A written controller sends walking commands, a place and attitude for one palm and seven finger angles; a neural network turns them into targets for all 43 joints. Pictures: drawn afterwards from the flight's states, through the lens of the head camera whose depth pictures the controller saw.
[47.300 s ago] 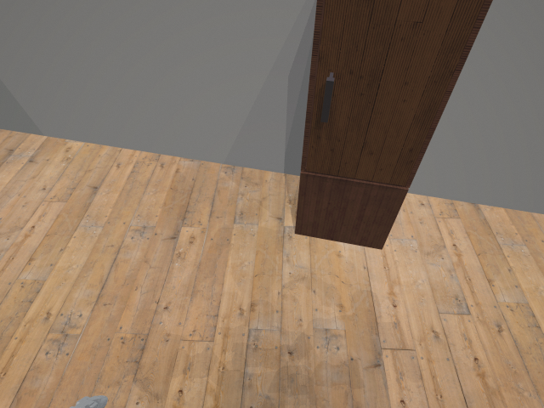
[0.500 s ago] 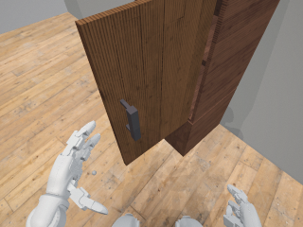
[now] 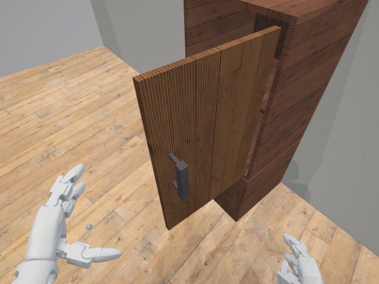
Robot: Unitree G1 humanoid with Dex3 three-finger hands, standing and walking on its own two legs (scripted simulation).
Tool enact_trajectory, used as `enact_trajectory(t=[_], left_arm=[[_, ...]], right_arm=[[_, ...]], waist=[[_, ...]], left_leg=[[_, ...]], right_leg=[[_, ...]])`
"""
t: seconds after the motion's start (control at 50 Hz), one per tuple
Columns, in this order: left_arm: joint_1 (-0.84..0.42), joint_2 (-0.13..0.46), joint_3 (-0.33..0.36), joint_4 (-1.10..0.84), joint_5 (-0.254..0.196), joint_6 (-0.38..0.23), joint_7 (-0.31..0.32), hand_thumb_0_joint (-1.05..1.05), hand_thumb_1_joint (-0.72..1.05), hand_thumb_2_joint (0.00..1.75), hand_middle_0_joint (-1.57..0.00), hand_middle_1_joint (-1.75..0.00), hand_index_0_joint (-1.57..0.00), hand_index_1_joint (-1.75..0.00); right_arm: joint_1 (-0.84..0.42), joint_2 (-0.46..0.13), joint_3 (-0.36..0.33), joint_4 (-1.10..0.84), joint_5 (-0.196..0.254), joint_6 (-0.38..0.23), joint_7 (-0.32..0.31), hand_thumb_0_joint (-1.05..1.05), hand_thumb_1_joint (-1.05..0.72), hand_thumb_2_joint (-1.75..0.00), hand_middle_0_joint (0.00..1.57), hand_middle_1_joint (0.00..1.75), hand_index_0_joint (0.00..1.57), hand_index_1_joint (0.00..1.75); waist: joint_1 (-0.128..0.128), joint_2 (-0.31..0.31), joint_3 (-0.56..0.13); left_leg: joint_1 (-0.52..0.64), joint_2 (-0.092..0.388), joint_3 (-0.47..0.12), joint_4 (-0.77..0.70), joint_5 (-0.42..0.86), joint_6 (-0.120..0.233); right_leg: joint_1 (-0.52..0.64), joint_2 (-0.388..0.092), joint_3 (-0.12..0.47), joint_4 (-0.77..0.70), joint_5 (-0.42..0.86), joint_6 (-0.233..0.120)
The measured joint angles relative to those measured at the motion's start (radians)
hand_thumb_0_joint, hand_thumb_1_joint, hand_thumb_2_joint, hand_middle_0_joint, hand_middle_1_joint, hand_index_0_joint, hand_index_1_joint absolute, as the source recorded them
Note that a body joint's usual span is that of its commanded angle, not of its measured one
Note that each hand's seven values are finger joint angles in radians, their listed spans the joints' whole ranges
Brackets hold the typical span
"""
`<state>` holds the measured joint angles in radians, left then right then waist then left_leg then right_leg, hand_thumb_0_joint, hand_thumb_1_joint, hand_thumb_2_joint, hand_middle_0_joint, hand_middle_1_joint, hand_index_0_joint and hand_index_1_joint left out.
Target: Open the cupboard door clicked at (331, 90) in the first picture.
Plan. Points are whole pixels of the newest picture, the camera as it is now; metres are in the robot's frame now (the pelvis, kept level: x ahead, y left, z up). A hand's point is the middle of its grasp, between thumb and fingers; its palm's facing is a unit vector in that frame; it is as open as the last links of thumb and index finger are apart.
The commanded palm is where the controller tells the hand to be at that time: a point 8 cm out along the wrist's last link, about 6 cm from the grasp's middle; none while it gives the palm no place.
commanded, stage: draw the hand back to the body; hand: left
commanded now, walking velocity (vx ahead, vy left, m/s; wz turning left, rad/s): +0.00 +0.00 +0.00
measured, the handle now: (178, 176) +0.37 +0.07 +0.01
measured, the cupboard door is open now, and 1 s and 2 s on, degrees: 87 87 87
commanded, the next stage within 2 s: step back with the hand held close in 0.90 s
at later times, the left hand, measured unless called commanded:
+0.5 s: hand (32, 191) +0.21 +0.26 +0.18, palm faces +0.43 -0.80 -0.42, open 9.3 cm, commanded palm +0.16 +0.30 +0.20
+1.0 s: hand (32, 193) +0.20 +0.25 +0.19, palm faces +0.45 -0.80 -0.41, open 7.4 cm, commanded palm +0.16 +0.29 +0.21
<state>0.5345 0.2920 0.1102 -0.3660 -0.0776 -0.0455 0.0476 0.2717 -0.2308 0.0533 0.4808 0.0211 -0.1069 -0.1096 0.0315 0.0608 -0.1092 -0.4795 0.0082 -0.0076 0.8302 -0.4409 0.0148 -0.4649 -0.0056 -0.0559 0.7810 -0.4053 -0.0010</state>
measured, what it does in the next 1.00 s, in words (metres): stands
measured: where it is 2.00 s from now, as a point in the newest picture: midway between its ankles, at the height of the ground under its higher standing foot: outside the picture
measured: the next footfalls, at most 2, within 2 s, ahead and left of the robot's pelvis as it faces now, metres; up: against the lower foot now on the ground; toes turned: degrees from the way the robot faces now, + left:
none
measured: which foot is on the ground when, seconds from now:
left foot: down 0.00-1.00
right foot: down 0.00-1.00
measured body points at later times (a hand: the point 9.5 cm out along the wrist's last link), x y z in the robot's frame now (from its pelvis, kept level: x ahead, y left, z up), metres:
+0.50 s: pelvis +0.02 +0.00 +0.03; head +0.00 -0.02 +0.48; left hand +0.18 +0.30 +0.20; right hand +0.20 -0.22 -0.05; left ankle -0.01 +0.11 -0.71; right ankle +0.00 -0.12 -0.71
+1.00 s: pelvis +0.01 -0.01 +0.04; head -0.01 -0.04 +0.49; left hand +0.17 +0.29 +0.21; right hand +0.19 -0.23 -0.05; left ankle -0.01 +0.11 -0.71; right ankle +0.00 -0.12 -0.71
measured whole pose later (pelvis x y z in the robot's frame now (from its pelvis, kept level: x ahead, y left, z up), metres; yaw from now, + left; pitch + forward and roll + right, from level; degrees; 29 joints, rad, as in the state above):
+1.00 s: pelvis +0.01 -0.01 +0.04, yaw -1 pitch -4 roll -1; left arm 0.45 0.33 0.33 -0.35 -0.05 -0.08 0.11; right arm 0.20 -0.23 0.02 0.66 -0.01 -0.12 -0.09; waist 0.07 0.08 0.02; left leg -0.07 0.02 0.02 0.41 -0.26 0.00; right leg -0.08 0.01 -0.03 0.38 -0.23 -0.01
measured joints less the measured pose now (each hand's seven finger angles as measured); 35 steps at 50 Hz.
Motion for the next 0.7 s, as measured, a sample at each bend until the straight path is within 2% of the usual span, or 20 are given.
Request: enact_trajectory(t=[0.08, 0.2, 0.36, 0.56, 0.7], left_arm=[[-0.001, 0.006, 0.007, 0.003, 0.030, 0.019, 0.057, -0.01, -0.16, 0.45, -0.17, -0.30, -0.16, -0.30], [-0.037, 0.012, 0.054, 0.020, 0.041, 0.025, 0.087, -0.01, 0.05, 0.53, -0.18, -0.30, -0.17, -0.30], [-0.041, 0.031, 0.127, -0.007, 0.034, 0.003, 0.079, 0.00, 0.32, 0.65, -0.19, -0.31, -0.18, -0.30], [-0.071, 0.052, 0.227, -0.015, 0.024, -0.016, 0.076, 0.00, 0.67, 0.80, -0.21, -0.31, -0.20, -0.30], [-0.078, 0.030, 0.227, 0.006, 0.022, -0.024, 0.072, 0.01, 0.83, 0.87, -0.21, -0.31, -0.20, -0.30]], right_arm=[[-0.006, 0.003, 0.009, 0.032, -0.007, 0.003, -0.008, 0.01, -0.90, -0.90, 0.20, 0.30, 0.20, 0.30], [-0.022, 0.006, 0.015, 0.082, -0.012, -0.007, -0.006, 0.01, -0.90, -0.90, 0.20, 0.30, 0.20, 0.30], [-0.047, 0.006, 0.003, 0.120, -0.019, -0.016, 0.013, 0.01, -0.90, -0.90, 0.20, 0.30, 0.21, 0.30], [-0.071, -0.006, -0.020, 0.147, -0.024, -0.011, 0.021, 0.01, -0.90, -0.90, 0.20, 0.30, 0.20, 0.30], [-0.078, -0.007, -0.030, 0.157, -0.025, -0.003, 0.027, 0.01, -0.90, -0.90, 0.20, 0.30, 0.20, 0.30]], waist=[[0.012, 0.004, 0.026], [0.020, 0.007, 0.061], [0.024, 0.009, 0.086], [0.040, 0.013, 0.108], [0.042, 0.016, 0.118]], left_leg=[[0.081, -0.007, 0.006, -0.077, 0.029, 0.005], [0.190, -0.013, 0.012, -0.183, 0.069, 0.007], [0.301, -0.014, 0.023, -0.300, 0.114, 0.006], [0.369, -0.006, 0.026, -0.375, 0.147, 0.000], [0.388, -0.002, 0.027, -0.402, 0.163, -0.004]], right_leg=[[0.078, -0.005, 0.005, -0.073, 0.027, 0.005], [0.183, -0.010, 0.011, -0.173, 0.066, 0.009], [0.288, -0.007, 0.022, -0.283, 0.110, 0.010], [0.355, 0.002, 0.024, -0.361, 0.146, 0.004], [0.371, 0.006, 0.025, -0.383, 0.160, 0.000]])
